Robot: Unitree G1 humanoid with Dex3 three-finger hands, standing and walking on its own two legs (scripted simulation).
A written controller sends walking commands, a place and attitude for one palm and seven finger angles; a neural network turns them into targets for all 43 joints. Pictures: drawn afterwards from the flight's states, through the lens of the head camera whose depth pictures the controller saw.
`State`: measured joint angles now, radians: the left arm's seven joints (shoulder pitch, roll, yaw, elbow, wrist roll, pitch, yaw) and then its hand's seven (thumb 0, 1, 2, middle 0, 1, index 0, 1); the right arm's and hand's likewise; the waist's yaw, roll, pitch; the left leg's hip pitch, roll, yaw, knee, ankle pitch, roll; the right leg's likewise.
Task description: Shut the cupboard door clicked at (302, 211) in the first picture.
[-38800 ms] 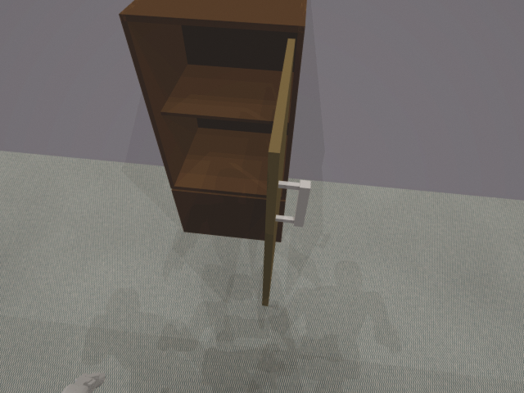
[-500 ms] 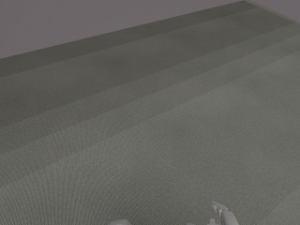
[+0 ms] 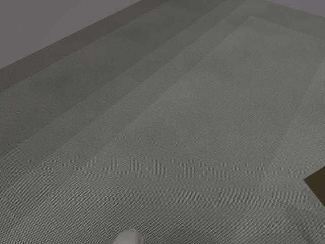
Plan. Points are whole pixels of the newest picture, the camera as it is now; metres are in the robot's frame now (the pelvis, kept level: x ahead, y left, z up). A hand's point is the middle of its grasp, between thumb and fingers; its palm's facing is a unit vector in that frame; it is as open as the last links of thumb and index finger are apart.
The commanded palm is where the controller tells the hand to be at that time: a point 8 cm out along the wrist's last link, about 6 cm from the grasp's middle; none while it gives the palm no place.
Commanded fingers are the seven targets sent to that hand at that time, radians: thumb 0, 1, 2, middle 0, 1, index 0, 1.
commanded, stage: turn to face it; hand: left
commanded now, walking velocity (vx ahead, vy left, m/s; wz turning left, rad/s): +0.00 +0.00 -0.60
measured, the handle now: out of the picture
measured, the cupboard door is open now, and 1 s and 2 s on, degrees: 58 58 58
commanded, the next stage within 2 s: take the last steps up to it in 1.90 s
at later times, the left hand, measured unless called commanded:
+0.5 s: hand (93, 228) +0.17 +0.21 -0.15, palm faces -0.29 -0.93 -0.24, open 7.4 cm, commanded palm none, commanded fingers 0.00 0.90 0.90 -0.20 -0.30 -0.20 -0.30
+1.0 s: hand (113, 232) +0.17 +0.16 -0.17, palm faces -0.50 -0.84 -0.22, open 7.4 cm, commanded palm none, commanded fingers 0.00 0.90 0.90 -0.20 -0.30 -0.20 -0.30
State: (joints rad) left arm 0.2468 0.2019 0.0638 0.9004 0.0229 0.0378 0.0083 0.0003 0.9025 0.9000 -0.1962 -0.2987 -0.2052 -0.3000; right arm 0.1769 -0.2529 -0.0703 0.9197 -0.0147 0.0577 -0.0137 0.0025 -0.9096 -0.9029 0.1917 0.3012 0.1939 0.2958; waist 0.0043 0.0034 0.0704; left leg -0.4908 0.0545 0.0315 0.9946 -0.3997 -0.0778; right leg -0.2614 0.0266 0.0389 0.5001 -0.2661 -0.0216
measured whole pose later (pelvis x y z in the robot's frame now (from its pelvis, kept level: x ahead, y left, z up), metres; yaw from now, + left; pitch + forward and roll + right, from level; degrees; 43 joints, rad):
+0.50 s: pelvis +0.00 +0.04 +0.00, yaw -19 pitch +1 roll -2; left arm 0.15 0.26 0.10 0.86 0.02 0.09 -0.03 0.00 0.91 0.90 -0.19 -0.30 -0.20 -0.30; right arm 0.24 -0.20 -0.04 0.91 -0.03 0.02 -0.02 0.00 -0.90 -0.90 0.20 0.30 0.20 0.30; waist -0.01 0.01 0.09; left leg -0.24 0.15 0.25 0.52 -0.27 0.00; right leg -0.39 -0.04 -0.05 0.88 -0.43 0.05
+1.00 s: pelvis +0.01 +0.02 +0.00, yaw -35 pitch +1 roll +0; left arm 0.24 0.21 0.06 0.90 0.02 0.05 0.00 0.00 0.90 0.90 -0.20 -0.30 -0.21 -0.30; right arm 0.13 -0.23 -0.05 0.86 0.00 0.05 -0.02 0.00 -0.91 -0.90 0.19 0.30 0.20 0.30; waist 0.03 -0.02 0.07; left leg -0.39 0.03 0.01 0.73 -0.38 -0.08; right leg -0.27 0.06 0.12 0.53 -0.28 -0.01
